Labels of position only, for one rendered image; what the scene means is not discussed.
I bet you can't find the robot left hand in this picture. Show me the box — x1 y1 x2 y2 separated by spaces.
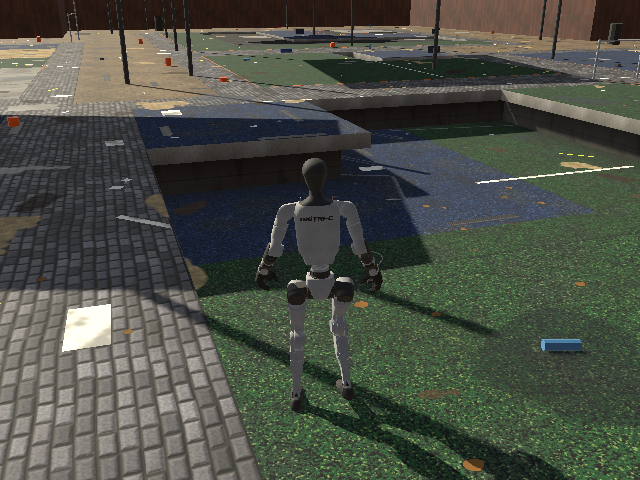
255 270 278 291

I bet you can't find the left robot upper arm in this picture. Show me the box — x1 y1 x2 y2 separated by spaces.
267 202 296 257

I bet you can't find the robot right hand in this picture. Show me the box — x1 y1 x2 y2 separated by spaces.
360 270 383 293

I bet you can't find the robot right shin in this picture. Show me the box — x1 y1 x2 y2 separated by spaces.
333 317 351 387

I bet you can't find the robot left forearm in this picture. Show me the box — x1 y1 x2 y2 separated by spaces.
258 242 277 275

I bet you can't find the robot right forearm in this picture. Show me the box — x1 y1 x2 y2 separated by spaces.
358 239 379 276

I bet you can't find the robot head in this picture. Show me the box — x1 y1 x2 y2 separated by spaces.
299 158 333 206

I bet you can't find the right robot upper arm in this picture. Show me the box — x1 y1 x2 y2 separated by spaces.
337 200 367 255

